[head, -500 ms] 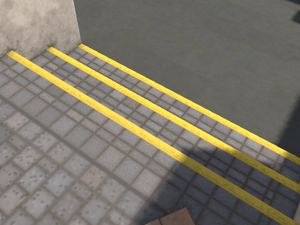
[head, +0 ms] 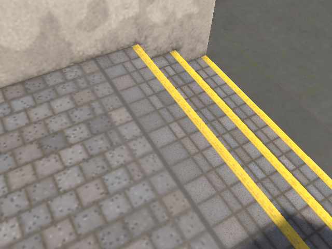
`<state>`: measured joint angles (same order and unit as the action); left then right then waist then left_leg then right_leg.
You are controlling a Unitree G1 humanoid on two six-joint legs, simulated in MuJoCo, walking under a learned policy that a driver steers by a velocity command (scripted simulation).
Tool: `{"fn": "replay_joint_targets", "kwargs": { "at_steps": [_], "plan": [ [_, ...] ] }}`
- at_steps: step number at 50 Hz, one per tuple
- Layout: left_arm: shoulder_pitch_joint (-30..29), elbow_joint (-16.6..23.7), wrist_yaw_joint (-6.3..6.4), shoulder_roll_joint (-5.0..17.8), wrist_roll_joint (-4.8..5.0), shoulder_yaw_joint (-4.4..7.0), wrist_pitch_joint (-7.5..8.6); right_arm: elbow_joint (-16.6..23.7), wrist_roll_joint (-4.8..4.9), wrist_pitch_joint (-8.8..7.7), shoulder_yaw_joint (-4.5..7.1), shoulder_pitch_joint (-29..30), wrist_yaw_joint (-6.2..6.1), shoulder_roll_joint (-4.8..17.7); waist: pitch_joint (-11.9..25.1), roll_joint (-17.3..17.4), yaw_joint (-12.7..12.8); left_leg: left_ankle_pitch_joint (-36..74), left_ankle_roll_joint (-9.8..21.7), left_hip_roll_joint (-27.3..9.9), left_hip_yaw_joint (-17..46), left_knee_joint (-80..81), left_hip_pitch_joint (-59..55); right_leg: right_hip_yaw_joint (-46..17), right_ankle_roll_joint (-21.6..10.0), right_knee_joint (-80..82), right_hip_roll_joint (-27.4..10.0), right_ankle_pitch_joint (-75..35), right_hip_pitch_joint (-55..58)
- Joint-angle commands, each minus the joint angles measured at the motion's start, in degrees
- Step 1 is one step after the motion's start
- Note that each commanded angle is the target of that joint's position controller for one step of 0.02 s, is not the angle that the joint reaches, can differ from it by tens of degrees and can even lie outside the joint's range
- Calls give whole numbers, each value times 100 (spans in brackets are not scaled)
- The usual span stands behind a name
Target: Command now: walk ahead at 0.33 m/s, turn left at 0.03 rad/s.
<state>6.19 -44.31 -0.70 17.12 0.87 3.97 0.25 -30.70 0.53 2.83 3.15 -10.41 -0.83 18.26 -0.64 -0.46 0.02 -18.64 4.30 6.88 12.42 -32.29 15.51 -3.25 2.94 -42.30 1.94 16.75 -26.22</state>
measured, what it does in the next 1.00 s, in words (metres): walks ahead, turning right: right foot, then left foot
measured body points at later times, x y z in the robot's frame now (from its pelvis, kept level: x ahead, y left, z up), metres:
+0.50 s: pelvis +0.28 -0.07 -0.02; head +0.32 -0.10 +0.43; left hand +0.28 +0.19 -0.14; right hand +0.50 -0.36 -0.03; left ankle +0.47 +0.01 -0.73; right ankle +0.02 -0.14 -0.73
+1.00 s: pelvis +0.63 -0.30 -0.04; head +0.64 -0.31 +0.41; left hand +0.92 -0.19 -0.12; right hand +0.48 -0.53 -0.17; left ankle +0.59 -0.04 -0.61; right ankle +0.63 -0.40 -0.74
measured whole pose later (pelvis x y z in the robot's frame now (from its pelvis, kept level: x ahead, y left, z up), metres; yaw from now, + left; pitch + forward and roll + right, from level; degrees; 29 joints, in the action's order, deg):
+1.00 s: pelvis +0.63 -0.30 -0.04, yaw -36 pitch -1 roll +0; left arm 10.6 -35.5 -2.2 15.4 0.3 3.1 4.5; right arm -46.7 4.4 -5.1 2.4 -24.9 -0.2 15.9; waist -2.7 0.7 -1.0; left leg -24.1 3.1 -1.4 7.9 -78.6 13.7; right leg 5.4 -4.8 -49.5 0.0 20.3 -27.2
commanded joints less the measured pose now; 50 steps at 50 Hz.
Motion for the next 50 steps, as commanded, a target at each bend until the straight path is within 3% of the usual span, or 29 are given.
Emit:
{"fn": "replay_joint_targets", "kwargs": {
  "at_steps": [1,6,7,8,9,10,12,14,18,19,21,23,25,26,27,28,29,31,33,36,41,43,44,45,46,47,48,49,50],
  "plan": [
    [-606,553,-120,548,154,68,285,73,-69,-249,212,-614,97,873,-229,1243,-459,-2343,929,-1826,1788,1622,-268,156,-411,256,-272,437,-347],
    [814,-6,-221,471,146,29,560,100,-82,-452,160,-290,45,632,-72,661,155,-924,561,-1551,576,849,-33,415,-1034,1125,-110,332,1241],
    [1699,-254,-208,742,125,123,597,303,-97,-517,82,119,29,395,89,20,532,476,242,-1048,-187,-603,695,-509,-1312,1582,-398,677,2196],
    [2436,-373,-241,1503,84,353,655,681,-29,-668,67,332,9,313,136,-1686,638,533,-360,-184,-1279,-2882,2455,-3361,-2187,2645,-1492,1673,3337],
    [2593,-311,-286,1208,24,264,694,732,110,-827,50,521,-14,377,-8,-1363,758,-951,-358,-178,-682,-3779,3690,-4679,-2484,3179,-2006,2400,3799],
    [2498,-265,-256,890,-23,164,699,757,252,-949,35,691,60,343,-379,-927,727,-684,-278,-447,-518,-4189,4292,-4282,-2402,3102,-1947,2306,3963],
    [2573,-218,-160,602,-11,50,592,782,73,-1108,-34,1010,164,129,-421,-278,695,-136,-300,-631,-681,-4054,4533,-3397,-2167,2974,-1512,1221,4056],
    [2670,-262,-56,240,10,-102,443,822,-63,-1129,-71,1094,255,-87,-393,-499,521,150,-394,-673,-908,-3968,4262,-2788,-1953,2880,-1149,169,3748],
    [2077,-30,190,328,151,-112,222,1201,-37,-1146,-237,1894,359,-380,-979,-478,425,369,-590,-467,-1631,-1543,2405,-2002,-1825,3675,-654,-433,1168],
    [2037,-15,156,483,18,-79,285,1156,-112,-1194,-179,1651,374,-361,-711,-952,253,614,-558,-287,-1896,-2226,1336,-2042,-1919,3713,-842,-1412,561],
    [1863,73,203,619,133,2,380,977,62,-1173,82,1339,267,275,-517,-796,95,1697,-560,-394,-1303,-841,552,-1885,-1544,3373,-685,-1670,734],
    [1993,-34,225,737,214,57,389,917,212,-1109,215,1176,114,484,-193,-842,-39,1556,-662,-250,-1120,-50,-17,-2093,-1236,2699,-733,-3181,1624],
    [1663,75,168,895,-36,141,288,636,385,-989,390,-441,-61,740,855,-907,-997,1173,-502,-467,-1143,-98,-1980,-1887,-903,510,-489,-4645,1365],
    [1578,296,139,445,-227,25,313,376,353,-882,416,-1783,-126,898,1942,-529,-1399,41,-275,-1282,-386,-643,-3902,-1837,-852,-1193,-281,-3450,411],
    [2416,533,131,-723,-21,-243,378,163,23,-891,388,-2001,-37,1288,2725,2334,-629,-2278,526,-2861,2730,705,-4971,-1481,-771,-3242,543,1642,-1084],
    [2186,658,135,-165,362,-222,402,258,-98,-959,332,-1705,39,852,1988,2759,-664,-3374,758,-3142,4406,1848,-4251,-1061,-678,-4115,179,1216,-2061],
    [1508,714,134,226,350,-124,355,166,-28,-938,258,-1322,18,442,829,1991,-752,-3234,674,-2966,3512,1826,-3450,-724,-662,-4496,-184,656,-2502],
    [942,843,80,166,118,-118,308,-189,-94,-879,214,-1176,33,280,-22,539,-521,-1226,515,-2609,1710,1705,-1961,-447,-758,-4306,-672,154,-2116],
    [768,1062,-13,22,245,-135,170,-472,-134,-902,115,-901,54,41,-443,583,-210,-286,453,-2393,630,1884,-1163,-418,-758,-4007,-953,224,-1978],
    [429,1331,-58,-196,189,-233,28,-869,0,-979,112,-834,113,48,-734,334,14,756,374,-2462,-275,2069,-872,-467,-805,-3880,-1203,99,-2477],
    [-230,1485,-259,10,-54,-202,279,-1149,-67,-1091,273,-1055,41,844,-792,-117,46,1413,387,-1930,-1799,2787,746,415,-646,-893,-404,-2252,295],
    [973,1096,-211,561,-22,137,337,-984,-78,-1112,355,-559,25,1344,25,163,980,4808,411,-2016,-2008,1599,628,724,-798,-1623,104,-2263,1982],
    [1098,1002,-144,918,58,292,359,-946,44,-1054,351,-645,58,1324,109,233,1043,5138,363,-1799,-2015,730,313,891,-864,-1084,245,-2295,2259],
    [2152,771,-42,1034,73,428,332,-1018,155,-950,315,-495,81,1320,482,318,1782,5586,265,-1811,-1813,-893,500,884,-953,-626,183,-2243,3471],
    [3426,434,60,1134,31,480,306,-1008,211,-921,301,59,68,1280,508,390,2561,4044,-75,-1407,-1592,-3478,1229,447,-1129,69,-388,-2275,4397],
    [2474,774,-28,1410,-141,297,444,-1130,258,-965,-75,-2428,104,-212,1373,-1933,754,-1279,-66,-560,-495,-6262,2467,-2158,-1832,327,-1774,-902,5087],
    [1923,1099,-73,884,-80,212,436,-1057,488,-1063,-86,-2211,138,23,1505,-2022,601,-1059,90,-554,367,-6070,2573,-2927,-1796,1362,-2272,-1654,4065],
    [1991,1073,-167,788,-113,225,459,-854,634,-992,54,-1329,78,507,841,-1118,707,-595,4,-522,51,-5888,2724,-2911,-1978,2127,-2451,-974,3139],
    [1710,815,-253,613,-49,205,526,-752,513,-848,75,-821,-74,499,31,315,392,-155,53,-865,-272,-5596,2955,-2560,-1795,2443,-2175,-280,2361]
  ]
}}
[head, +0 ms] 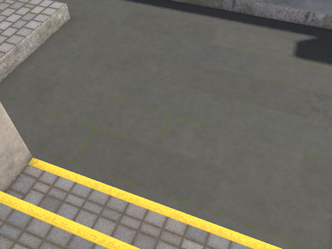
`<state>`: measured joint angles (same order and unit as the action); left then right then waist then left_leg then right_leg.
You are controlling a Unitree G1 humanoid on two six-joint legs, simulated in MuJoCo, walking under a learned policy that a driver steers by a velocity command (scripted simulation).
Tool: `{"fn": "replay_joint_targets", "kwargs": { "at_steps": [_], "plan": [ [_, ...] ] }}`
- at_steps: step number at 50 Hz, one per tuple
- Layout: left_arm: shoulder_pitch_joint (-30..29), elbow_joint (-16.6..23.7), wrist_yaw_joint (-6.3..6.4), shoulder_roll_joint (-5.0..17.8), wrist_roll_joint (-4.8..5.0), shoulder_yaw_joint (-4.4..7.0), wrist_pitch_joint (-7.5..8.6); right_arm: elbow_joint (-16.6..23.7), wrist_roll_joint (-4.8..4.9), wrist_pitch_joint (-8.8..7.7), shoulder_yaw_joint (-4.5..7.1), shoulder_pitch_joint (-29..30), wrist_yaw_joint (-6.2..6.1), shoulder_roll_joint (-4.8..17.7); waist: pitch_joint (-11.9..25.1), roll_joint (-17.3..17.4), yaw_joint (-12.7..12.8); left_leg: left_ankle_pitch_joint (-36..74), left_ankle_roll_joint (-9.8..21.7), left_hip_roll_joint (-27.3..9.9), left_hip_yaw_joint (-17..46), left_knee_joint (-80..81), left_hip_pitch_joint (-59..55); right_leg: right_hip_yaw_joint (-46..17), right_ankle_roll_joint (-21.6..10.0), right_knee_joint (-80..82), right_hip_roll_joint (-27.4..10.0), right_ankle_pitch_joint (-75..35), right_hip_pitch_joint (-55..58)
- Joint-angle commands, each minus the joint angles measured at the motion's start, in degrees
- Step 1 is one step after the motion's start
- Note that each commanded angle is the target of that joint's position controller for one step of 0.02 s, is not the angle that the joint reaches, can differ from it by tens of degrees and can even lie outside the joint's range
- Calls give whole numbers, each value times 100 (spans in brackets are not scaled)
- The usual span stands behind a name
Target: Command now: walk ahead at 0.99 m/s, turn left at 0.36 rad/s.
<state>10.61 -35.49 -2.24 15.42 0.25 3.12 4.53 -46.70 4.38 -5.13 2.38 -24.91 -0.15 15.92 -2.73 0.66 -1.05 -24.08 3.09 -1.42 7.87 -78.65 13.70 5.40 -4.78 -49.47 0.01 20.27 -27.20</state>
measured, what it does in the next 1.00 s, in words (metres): goes down: left foot 0.15 m lower, then right foot 0.15 m lower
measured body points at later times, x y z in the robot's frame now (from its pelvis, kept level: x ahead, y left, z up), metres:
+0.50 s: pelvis +0.40 +0.07 -0.16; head +0.40 +0.07 +0.29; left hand +0.46 +0.35 -0.27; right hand +0.45 -0.19 -0.29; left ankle +0.39 +0.13 -0.85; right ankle +0.38 -0.14 -0.74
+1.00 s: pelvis +0.81 +0.05 -0.32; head +0.82 +0.04 +0.13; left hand +0.79 +0.28 -0.46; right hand +1.06 -0.20 -0.33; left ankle +0.99 +0.19 -1.00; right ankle +0.67 -0.03 -1.00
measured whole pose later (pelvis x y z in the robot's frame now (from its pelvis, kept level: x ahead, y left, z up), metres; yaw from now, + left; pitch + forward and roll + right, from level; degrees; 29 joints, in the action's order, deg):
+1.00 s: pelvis +0.81 +0.05 -0.32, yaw -12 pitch +2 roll -1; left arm 31.5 -50.6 2.6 8.3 2.2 2.3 3.3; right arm -32.7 -0.1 -9.0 1.1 4.2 0.6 10.7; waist 2.3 1.7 4.2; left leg 11.4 -1.3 -1.5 10.2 -48.2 40.6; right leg -11.1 -6.5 -53.9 12.2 39.3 -15.0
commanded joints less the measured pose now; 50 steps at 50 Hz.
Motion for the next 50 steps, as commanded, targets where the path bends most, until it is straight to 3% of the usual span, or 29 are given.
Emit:
{"fn": "replay_joint_targets", "kwargs": {
  "at_steps": [1,4,9,10,12,14,17,18,19,20,21,22,23,24,26,29,32,35,37,38,39,40,41,42,43,45,47,48,50],
  "plan": [
    [907,-49,-175,670,-64,251,200,934,-10,118,102,519,-184,500,189,-422,171,792,106,-218,113,-936,3075,-3153,-1086,2973,-2147,-1052,1850],
    [285,-125,-141,288,5,150,406,757,-86,509,78,262,4,308,-74,-188,-259,1234,55,-785,218,292,2632,-1594,-550,2879,-1657,-1308,797],
    [1072,-803,233,315,-66,148,348,969,-268,310,22,1126,223,182,22,9,172,3292,344,-784,-12,1576,3845,-446,-198,2327,-1579,-1900,2414],
    [1010,-767,309,145,-107,37,373,1030,-216,212,96,1542,326,495,-272,363,237,4819,323,-497,-314,3221,3423,319,112,2366,-956,-872,2038],
    [1256,-922,381,303,-134,59,376,1047,-387,121,68,1805,538,90,-141,166,383,6809,278,-10,-1193,3986,1304,1053,339,2163,-673,-397,932],
    [1105,-1034,409,369,55,83,307,832,-148,44,190,1071,600,235,-53,-443,-53,6817,176,302,-1430,3987,-347,1007,447,1772,-469,86,306],
    [331,-1071,384,823,187,189,153,-75,-233,192,585,-1470,436,970,539,-636,-1391,5252,586,-30,-847,3867,-1795,579,387,-1284,-898,-2566,779],
    [-276,-1012,357,905,369,256,106,-330,-348,283,618,-2314,291,963,329,86,-2089,4983,1064,-502,-317,4987,-2069,587,623,-3977,-453,-1983,477],
    [-775,-827,335,498,342,181,171,-519,-562,264,453,-2557,232,731,-229,1292,-2323,4852,1193,-679,-289,5794,-2234,157,578,-6302,288,1868,-504],
    [376,-414,248,-440,279,-11,362,-431,-705,35,132,-2006,243,346,-386,2430,-910,5366,555,-508,-208,3956,-2180,-1775,-144,-5972,519,2193,-1850],
    [1446,-708,161,-198,395,0,437,-20,-626,18,138,-1263,200,268,316,2375,-341,5753,869,-1019,424,3657,-2064,-2391,-404,-4852,337,1583,-1899],
    [1650,-964,157,220,402,194,338,112,-527,-5,220,-421,198,304,88,425,205,4752,992,-1251,534,4312,-883,-2263,-224,-3702,288,282,-1688],
    [1557,-963,268,190,295,206,162,142,-444,-9,281,318,197,595,167,-247,618,2624,1159,-1460,1137,4964,-264,-1921,-79,-3234,-178,-278,-1613],
    [1248,-670,375,-19,324,87,-18,223,-523,-105,315,924,198,788,-101,568,729,1976,1613,-2599,2801,4990,1018,-1913,262,-3070,-562,-55,-1921],
    [1048,-705,382,196,187,86,-227,143,-789,-407,202,477,249,513,76,-837,423,2187,1260,-2108,2554,4436,1336,-2304,409,-2464,-737,-1251,-1828],
    [210,-496,141,109,58,54,-143,-87,-521,-396,127,503,-232,474,-81,267,246,-12,785,-1116,464,4122,2115,-1704,525,-345,-591,-4281,-985],
    [-209,-361,-34,64,39,70,-201,-192,-509,-268,90,94,-312,390,0,17,-14,-66,684,-1028,-363,3537,1915,-912,360,-173,-208,-4658,-420],
    [174,-500,-119,293,-20,219,-275,-272,-447,-150,130,139,-275,314,-259,266,62,2267,302,-1375,-633,2266,734,-402,52,-627,-32,-3626,-953],
    [2019,-990,-22,695,75,483,-325,62,-424,-151,251,1289,-234,758,422,581,1162,6025,-78,-1174,-1515,240,1791,548,-313,-307,527,-2415,2330],
    [4156,-1552,12,893,56,603,-347,283,-349,-314,325,2465,-172,994,874,-90,2500,5018,-344,-849,-1626,-3025,3034,124,-899,364,130,-3209,4480],
    [4619,-2027,-21,292,-1,350,-325,511,-262,-409,137,3088,-89,-56,-267,-1935,2694,-986,-469,362,-1827,-6182,4656,-666,-1362,1553,-134,-3454,4079],
    [3638,-1720,-41,130,32,128,-133,1288,-285,-489,-18,2266,-139,-398,-158,-3466,1296,-1635,-228,482,-657,-5163,5989,-2343,-1559,1093,167,-4521,4373],
    [2932,-1330,-6,-134,83,30,-121,1402,-348,-591,-102,1930,-62,-348,277,-2252,761,-1518,-123,279,-346,-4330,6084,-3625,-1854,1579,-408,-3678,4174],
    [2575,-1156,-18,-111,122,57,-105,1259,-379,-624,-47,1823,-16,-214,324,-50,415,-1096,24,32,-350,-3543,5785,-3811,-1704,1505,-456,-2609,3476],
    [1967,-976,44,734,-17,267,-33,1542,-269,-623,-120,1905,-12,-533,645,476,-185,-124,110,-4,119,-1787,5604,-5349,-1880,2121,-1053,-303,2648],
    [112,-323,393,495,-50,125,110,1693,-245,-389,77,2717,-72,253,-603,1219,-636,1214,-465,-307,356,1542,3212,-5000,-1656,2487,-788,508,-1307],
    [-21,-368,552,875,-85,268,109,1115,-544,-280,144,1387,49,183,269,556,-896,2840,-525,180,-458,1585,163,-3750,-1507,1620,-292,-1130,-2385],
    [443,-526,612,415,155,210,163,1043,-489,-393,212,1398,112,327,323,395,-575,4695,-423,-51,-22,2383,637,-3370,-1243,875,199,-316,-1621],
    [1408,-966,598,12,451,111,13,1386,-439,-293,41,2459,107,-269,140,340,169,5083,-582,370,-430,5015,-223,-2644,-690,504,740,1146,-1044]
  ]
}}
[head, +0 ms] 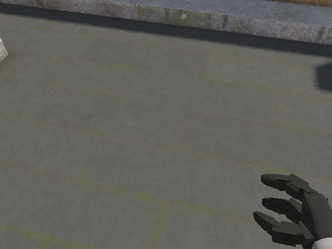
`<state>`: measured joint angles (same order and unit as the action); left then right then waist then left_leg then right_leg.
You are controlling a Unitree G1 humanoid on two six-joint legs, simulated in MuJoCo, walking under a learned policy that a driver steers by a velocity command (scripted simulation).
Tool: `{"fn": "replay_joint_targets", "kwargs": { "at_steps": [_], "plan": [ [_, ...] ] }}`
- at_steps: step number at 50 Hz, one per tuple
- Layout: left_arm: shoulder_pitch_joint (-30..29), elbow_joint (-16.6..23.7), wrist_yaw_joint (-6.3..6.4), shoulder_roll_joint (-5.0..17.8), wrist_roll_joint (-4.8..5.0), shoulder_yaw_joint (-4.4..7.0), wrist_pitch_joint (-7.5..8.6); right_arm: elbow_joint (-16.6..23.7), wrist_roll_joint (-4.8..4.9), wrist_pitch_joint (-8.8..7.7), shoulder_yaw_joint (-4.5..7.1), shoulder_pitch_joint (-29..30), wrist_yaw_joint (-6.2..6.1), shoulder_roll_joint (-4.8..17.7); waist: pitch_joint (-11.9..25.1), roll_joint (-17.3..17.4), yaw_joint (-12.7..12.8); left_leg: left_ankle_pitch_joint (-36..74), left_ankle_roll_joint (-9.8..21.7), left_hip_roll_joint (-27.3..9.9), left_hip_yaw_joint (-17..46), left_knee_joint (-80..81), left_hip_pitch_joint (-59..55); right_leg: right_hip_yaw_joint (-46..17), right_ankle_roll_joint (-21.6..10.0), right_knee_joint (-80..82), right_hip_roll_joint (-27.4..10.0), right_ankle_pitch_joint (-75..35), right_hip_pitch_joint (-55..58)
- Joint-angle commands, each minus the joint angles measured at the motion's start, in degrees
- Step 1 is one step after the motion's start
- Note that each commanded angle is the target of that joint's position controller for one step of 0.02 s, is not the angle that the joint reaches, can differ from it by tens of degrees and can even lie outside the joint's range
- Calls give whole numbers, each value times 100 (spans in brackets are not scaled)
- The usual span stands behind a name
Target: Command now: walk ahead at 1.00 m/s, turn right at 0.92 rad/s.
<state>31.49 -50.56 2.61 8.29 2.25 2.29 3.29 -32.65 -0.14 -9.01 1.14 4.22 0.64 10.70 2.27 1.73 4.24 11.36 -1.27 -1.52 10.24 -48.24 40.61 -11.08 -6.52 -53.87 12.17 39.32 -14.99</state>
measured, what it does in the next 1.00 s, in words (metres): goes down, turning right: left foot 0.15 m lower, then right foot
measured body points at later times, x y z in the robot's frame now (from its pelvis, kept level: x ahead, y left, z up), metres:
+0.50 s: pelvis +0.43 -0.04 -0.13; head +0.46 -0.07 +0.32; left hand +0.78 +0.03 -0.16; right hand +0.26 -0.26 -0.27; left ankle +0.24 +0.17 -0.79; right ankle +0.55 -0.15 -0.82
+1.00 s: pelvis +0.84 -0.25 -0.11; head +0.86 -0.29 +0.34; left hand +1.12 -0.15 -0.22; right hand +0.75 -0.56 -0.19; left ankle +1.01 -0.22 -0.83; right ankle +0.66 -0.19 -0.71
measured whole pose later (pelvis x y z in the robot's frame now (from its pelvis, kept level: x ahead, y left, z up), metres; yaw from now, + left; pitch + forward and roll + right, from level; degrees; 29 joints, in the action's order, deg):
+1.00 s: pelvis +0.84 -0.25 -0.11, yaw -57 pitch +1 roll +3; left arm 19.7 -40.7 0.5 16.8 2.8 3.7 1.8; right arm -35.0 -0.3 -6.6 3.0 -6.4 0.3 14.5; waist -3.4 -1.7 1.9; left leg -12.9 -2.5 0.8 1.0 -35.9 23.8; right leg -7.4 -3.9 -78.6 2.9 23.8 -20.3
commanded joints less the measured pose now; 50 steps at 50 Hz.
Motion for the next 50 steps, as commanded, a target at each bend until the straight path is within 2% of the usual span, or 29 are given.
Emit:
{"fn": "replay_joint_targets", "kwargs": {
  "at_steps": [1,3,5,6,7,8,9,10,12,15,19,21,24,25,26,27,28,30,32,35,37,41,43,44,45,46,47,48,50],
  "plan": [
    [-440,446,108,639,245,189,26,123,163,108,139,-169,62,132,-423,-100,-119,1224,-119,300,-395,2787,-2704,-1252,-452,600,-496,-638,-1447],
    [-331,324,118,579,96,185,-147,-43,340,77,370,-737,76,424,-306,-710,-283,1312,-84,40,-276,3929,-3103,-1233,-312,-670,-364,-836,-508],
    [-836,598,-95,619,-94,166,-160,-691,185,43,639,-2987,154,927,583,-912,-1349,536,75,-764,84,2420,-5761,-870,-158,-3153,-432,-1197,-1787],
    [-483,706,-282,-73,-61,-11,-6,-941,-57,24,574,-3844,210,924,1194,309,-1373,843,168,-1173,255,408,-7837,-1026,-131,-4970,-225,599,-3965],
    [505,990,-281,15,261,-96,100,-1020,-15,28,683,-3590,256,1459,1618,2117,-732,518,692,-2074,1986,712,-8106,-837,-28,-6306,-636,228,-5153],
    [-107,1254,-193,331,469,-125,182,-1187,129,45,861,-3419,227,1897,1515,2611,-849,-3898,1841,-2911,3786,2161,-7761,-115,140,-6423,-1130,-602,-6161],
    [-1382,1299,-55,733,216,29,63,-1138,-1,147,588,-3266,147,764,479,111,-1110,-5370,1552,-2360,3235,3187,-6348,340,67,-6014,-1360,-1374,-5919],
    [-1980,1522,-18,969,132,166,41,-1155,-51,55,449,-2656,36,541,-81,201,-886,-4499,1496,-2464,3144,3043,-5325,-74,38,-5239,-1525,-2237,-5677],
    [-2061,1597,-136,669,-86,134,-97,-1486,-5,10,240,-2256,-39,83,-1009,-215,-379,-2387,998,-1676,1272,2918,-3202,-322,242,-3902,-1875,-2650,-4573],
    [-2557,2146,-252,591,-94,123,-99,-1480,-57,129,254,-1580,-133,456,-1083,440,-219,-650,603,-1039,-611,3586,-1755,492,494,-1842,-1940,-3453,-3128],
    [-3194,2402,-455,427,-81,-1,-122,-1651,61,249,403,-2311,-302,1176,-653,-134,-569,848,363,-1101,-1289,3393,-3519,1261,217,-9,-1691,-3951,-3218],
    [-3365,2448,-590,657,-43,85,-76,-1625,12,337,410,-2562,-364,1381,-439,157,-527,3178,99,-993,-1821,2917,-3911,1937,23,691,-1132,-3739,-2326],
    [-1386,1966,-649,1525,31,477,-123,-1392,-27,385,496,-2256,-415,1791,535,824,754,5823,96,-1223,-1856,309,-3301,1977,-419,772,-698,-3199,633],
    [352,1373,-593,1917,24,674,-137,-1116,-3,309,464,-1554,-369,1720,937,179,1662,3192,16,-665,-1882,-2214,-1853,1313,-865,1800,-1014,-4163,2925],
    [233,1138,-507,2044,-32,611,-152,-772,-230,98,195,-1404,-299,703,579,-1946,971,-3816,36,487,-1640,-4563,171,-208,-1081,1636,-1440,-4600,3789],
    [-245,1567,-482,2148,-178,482,-22,-288,97,-193,89,-2381,-140,744,1946,-2264,168,-4631,133,430,-70,-5160,1730,-3347,-2491,2558,-2694,-1965,5061],
    [-130,1615,-406,1785,-238,500,34,-165,205,-336,155,-1660,-65,1230,1717,-1115,518,-3798,370,245,92,-4315,1786,-4038,-2148,3631,-2667,-542,4571],
    [-1149,1658,-441,1604,-201,399,197,-228,135,-239,193,-1420,-99,1164,129,415,-296,-3260,313,-135,-58,-2983,959,-3072,-1641,3932,-2316,-1517,2124],
    [-1669,1728,-394,1416,-164,315,210,-319,-18,-18,253,-1665,-87,1201,-327,160,-727,-3074,23,-288,-85,-2227,116,-2155,-1527,4025,-1777,-2333,668],
    [-1615,1574,-227,1288,-26,265,197,84,-100,61,154,-629,-84,909,-855,108,-616,-2278,-236,-192,-640,-494,-684,-1171,-1288,4065,-1230,-3183,-894],
    [-1530,1430,-142,1418,-9,335,122,297,-127,66,48,-61,-11,491,-836,-140,-355,-929,-277,126,-952,827,-1936,-722,-920,3948,-828,-2915,-1829],
    [-1022,1199,-137,1427,101,408,142,502,230,103,311,190,-33,1004,-584,-621,-145,-575,-326,201,-404,1830,-2550,-1440,-578,3568,-1143,-2128,-829],
    [-980,1167,-137,1376,68,422,85,430,274,55,495,-304,-67,1305,-251,-723,-485,-1278,-145,261,-455,1968,-2950,-1542,-371,2622,-1229,-3308,-56],
    [-1156,1235,-180,1373,-56,406,56,250,279,53,622,-1354,-96,1465,400,-767,-1084,-1510,-6,111,-507,1666,-4007,-1307,-147,1424,-1074,-4198,-85],
    [-1420,1449,-249,1055,-262,260,43,44,245,115,676,-2939,-174,1690,1516,-568,-1789,-2478,229,-710,166,999,-6040,-953,61,-588,-945,-3837,-1110],
    [-209,1713,-279,401,127,59,82,-107,-71,92,692,-3167,-46,2189,2656,2442,-935,-4968,1282,-2351,3951,2631,-7501,-448,286,-2730,-393,-583,-2733],
    [-335,1601,-212,892,324,44,30,-1,-39,116,641,-2811,15,1754,2151,2506,-1028,-6883,1290,-2411,4843,3201,-7137,-138,280,-3349,-1096,-1211,-3521],
    [-1018,1635,-198,1239,197,116,-20,44,12,193,544,-2424,-51,1257,1116,1671,-1201,-6284,1073,-2107,3744,3231,-6306,188,315,-3488,-1267,-1684,-3799],
    [-1917,1846,-236,1266,-97,165,-26,-217,-102,303,480,-2199,-82,1154,75,72,-1043,-3705,872,-1634,1907,3163,-4694,435,270,-3049,-1649,-2025,-3340]
  ]
}}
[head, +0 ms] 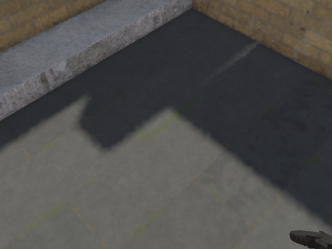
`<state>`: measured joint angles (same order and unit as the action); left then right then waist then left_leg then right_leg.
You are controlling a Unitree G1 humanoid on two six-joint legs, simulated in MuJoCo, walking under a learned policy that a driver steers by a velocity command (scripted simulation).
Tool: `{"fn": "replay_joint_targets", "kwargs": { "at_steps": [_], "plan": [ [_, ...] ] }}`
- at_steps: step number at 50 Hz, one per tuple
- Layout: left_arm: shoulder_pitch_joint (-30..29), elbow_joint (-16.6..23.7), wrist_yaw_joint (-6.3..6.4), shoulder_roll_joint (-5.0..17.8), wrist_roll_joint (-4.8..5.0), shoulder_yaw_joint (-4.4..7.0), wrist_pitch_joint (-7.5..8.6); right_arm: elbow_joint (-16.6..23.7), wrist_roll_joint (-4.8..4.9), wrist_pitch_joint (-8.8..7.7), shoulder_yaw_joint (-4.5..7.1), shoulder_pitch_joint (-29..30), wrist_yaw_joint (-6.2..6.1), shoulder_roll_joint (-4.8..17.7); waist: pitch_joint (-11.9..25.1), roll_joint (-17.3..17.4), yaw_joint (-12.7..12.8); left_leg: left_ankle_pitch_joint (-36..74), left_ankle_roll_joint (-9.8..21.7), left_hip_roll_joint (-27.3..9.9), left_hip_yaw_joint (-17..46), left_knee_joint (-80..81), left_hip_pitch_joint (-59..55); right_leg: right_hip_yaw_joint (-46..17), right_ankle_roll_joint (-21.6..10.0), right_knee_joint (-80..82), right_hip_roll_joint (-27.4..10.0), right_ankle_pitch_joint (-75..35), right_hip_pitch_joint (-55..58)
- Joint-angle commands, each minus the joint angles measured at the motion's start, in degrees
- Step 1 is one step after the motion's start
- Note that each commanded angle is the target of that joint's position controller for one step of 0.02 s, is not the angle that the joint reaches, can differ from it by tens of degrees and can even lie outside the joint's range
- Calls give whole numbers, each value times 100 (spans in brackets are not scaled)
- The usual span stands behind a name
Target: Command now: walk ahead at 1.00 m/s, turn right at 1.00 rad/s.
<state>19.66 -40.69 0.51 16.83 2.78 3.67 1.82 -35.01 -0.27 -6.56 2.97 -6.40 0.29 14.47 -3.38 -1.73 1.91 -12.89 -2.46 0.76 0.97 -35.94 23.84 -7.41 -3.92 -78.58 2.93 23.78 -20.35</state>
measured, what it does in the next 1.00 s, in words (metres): walks ahead, turning right: right foot, then left foot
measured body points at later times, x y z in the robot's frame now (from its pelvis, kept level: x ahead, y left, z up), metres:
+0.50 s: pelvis +0.42 -0.09 +0.01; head +0.44 -0.10 +0.46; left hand +0.62 +0.13 -0.09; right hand +0.42 -0.37 -0.11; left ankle +0.34 +0.13 -0.59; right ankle +0.45 -0.15 -0.72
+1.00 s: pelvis +0.87 -0.19 +0.01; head +0.91 -0.22 +0.46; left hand +1.07 +0.02 -0.10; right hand +0.88 -0.48 -0.11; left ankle +0.98 -0.14 -0.72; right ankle +0.70 -0.26 -0.59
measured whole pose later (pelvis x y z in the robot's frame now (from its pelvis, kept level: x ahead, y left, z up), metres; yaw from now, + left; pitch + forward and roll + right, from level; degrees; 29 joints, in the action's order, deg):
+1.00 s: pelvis +0.87 -0.19 +0.01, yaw -21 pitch +0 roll +2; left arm 13.1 -45.3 -0.1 16.5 0.8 1.2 4.5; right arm -43.0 -1.9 -6.2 1.5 -11.3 1.9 16.1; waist -6.3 -0.5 -2.0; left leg -7.5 3.9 4.3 -4.0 -29.0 21.7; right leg -5.4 -1.8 -79.1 0.3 24.8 -22.3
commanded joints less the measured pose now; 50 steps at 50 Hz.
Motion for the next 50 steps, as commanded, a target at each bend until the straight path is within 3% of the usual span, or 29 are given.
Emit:
{"fn": "replay_joint_targets", "kwargs": {
  "at_steps": [1,4,8,10,11,14,16,18,19,20,21,22,23,24,25,28,32,34,37,40,41,42,43,44,45,46,47,48,50],
  "plan": [
    [-729,933,-82,324,-87,43,80,-98,-134,33,251,-993,-62,677,439,541,-566,-707,981,-1749,2297,1989,-2494,-3,-20,-364,-935,-560,-2539],
    [-878,1069,-129,26,38,-21,-113,-467,63,-5,158,-864,2,321,55,667,-331,102,914,-1608,1171,2248,-2020,91,-71,24,-1237,-425,-2686],
    [-1239,1216,-225,110,-53,-65,-89,-627,-25,-22,225,-657,-51,737,-336,455,-186,1054,882,-1504,-89,2698,-1676,308,101,978,-1270,-1723,-2745],
    [-1695,1262,-273,116,-95,-87,-41,-796,-55,-33,199,-1029,-54,801,-443,64,-422,1366,801,-1272,-580,2892,-1849,586,8,1747,-1045,-2346,-2530],
    [-1929,1376,-320,-20,-81,-154,2,-867,-20,-35,231,-1215,-52,1028,-630,194,-452,1671,832,-1437,-641,2982,-1817,635,-59,2306,-1048,-2488,-2385],
    [-2411,1473,-429,183,-83,-89,128,-1082,43,34,251,-1643,-29,1365,-625,260,-432,4286,823,-1485,-1059,2894,-2396,1312,-329,3410,-383,-2327,-1471],
    [-2007,1470,-421,536,-97,91,108,-1149,53,121,296,-1731,-79,1725,-130,846,90,7234,880,-1735,-1117,1777,-3050,1553,-543,3578,80,-1554,-757],
    [440,816,-293,1126,-85,446,-3,-1085,73,204,256,-1231,-142,1770,991,957,1473,7722,766,-1580,-1191,-929,-2066,1337,-938,4499,144,-2056,2310],
    [1082,430,-199,1437,-77,475,-38,-922,-61,156,65,-1435,-159,1055,1397,-316,1131,1346,588,-823,-984,-3369,-97,-283,-1027,4019,-791,-1991,4310],
    [799,595,-255,1556,-185,398,92,-715,156,-86,-159,-2271,-54,498,2804,-1610,312,-1775,584,-3,123,-4977,1444,-3643,-1992,5261,-2004,315,5439],
    [862,523,-284,980,-231,310,177,-668,349,-233,-14,-1372,-44,1101,2462,-603,783,-1306,690,-224,658,-5058,1827,-3774,-1654,6042,-1936,807,4896],
    [713,403,-286,948,-241,271,261,-413,464,-277,-41,-833,-54,973,1411,-274,614,-1047,701,-353,548,-4836,2115,-3229,-1546,6299,-1888,403,3964],
    [258,377,-293,849,-240,223,347,-404,365,-280,-91,-590,-90,814,759,485,292,-682,687,-636,552,-4367,1965,-2624,-1403,6398,-1712,-139,2899],
    [-117,374,-312,555,-327,130,399,-482,264,-216,-80,-671,-90,720,481,530,-18,-388,659,-823,540,-4041,1660,-2006,-1291,6443,-1434,-472,2150],
    [-320,382,-317,333,-408,52,426,-554,255,-111,-78,-966,-30,675,388,173,-293,-200,609,-967,571,-3914,1368,-1693,-1277,6547,-1314,-624,1604],
    [-278,173,-259,169,-232,-7,479,-528,135,108,-117,-796,19,494,-68,122,-456,-35,334,-1207,397,-3244,1472,-977,-1212,6930,-1117,-1050,736],
    [115,-1,-72,309,-268,-2,519,-114,4,19,-235,524,108,370,-528,185,-21,2103,73,-959,-54,-1136,1437,40,-1011,7218,-699,-2018,272],
    [490,-149,-42,456,-184,22,551,12,54,-63,-270,991,200,298,-549,232,205,3051,137,-689,-231,-181,734,143,-932,7551,-798,-1916,246],
    [832,-439,-47,593,-108,45,471,234,180,-75,-199,1440,284,489,-673,102,268,2901,323,-461,-202,753,984,209,-796,7503,-1128,-2473,1572],
    [857,-607,-9,851,-302,94,273,276,210,-50,-20,960,304,856,10,-384,-200,1794,607,85,-500,699,597,233,-557,6371,-1410,-5840,3001],
    [776,-657,-4,968,-453,115,190,172,288,12,94,242,247,1088,540,-653,-660,1273,753,257,-594,420,-58,268,-496,5426,-1443,-7264,3250],
    [416,-636,7,1036,-532,115,107,-97,326,105,181,-990,154,1249,1119,-809,-1409,1216,892,145,-585,361,-1415,450,-339,3912,-1367,-7907,2750],
    [463,-469,97,724,-592,26,103,-395,154,185,200,-2126,54,1571,2073,-77,-1571,1220,962,-915,727,-382,-3595,379,-188,1778,-1069,-5913,1140],
    [1769,-628,-47,-330,-284,-254,242,-495,-24,66,233,-2206,178,1632,3304,2889,-726,-9,2315,-2309,4234,840,-5616,-22,276,-904,448,88,-955],
    [1271,-662,-78,426,-109,-152,362,-445,-121,77,113,-2024,186,1021,3285,1919,-1100,87,2083,-2078,4709,1519,-5553,-520,160,-1210,241,303,-1435],
    [212,-302,-66,778,71,-61,410,-346,-186,79,53,-1488,139,795,2197,1236,-1079,1341,1870,-1998,3395,1350,-4670,-374,158,-1227,-68,298,-1681],
    [-416,-91,-47,696,-59,-131,460,-437,-180,30,57,-1120,144,888,1309,36,-844,3074,1776,-1866,2634,1513,-3321,-47,163,-779,-303,263,-1558],
    [-578,-29,-45,667,-208,-104,442,-462,-220,-63,79,-892,131,967,952,-24,-614,4230,1851,-1767,2077,1481,-2554,29,232,-438,-472,153,-1438],
    [-406,1,-58,497,-213,-119,304,-631,-191,-140,-80,-755,162,602,776,280,-191,4904,1796,-1517,1461,1820,-1770,124,276,69,-678,175,-1079]
  ]
}}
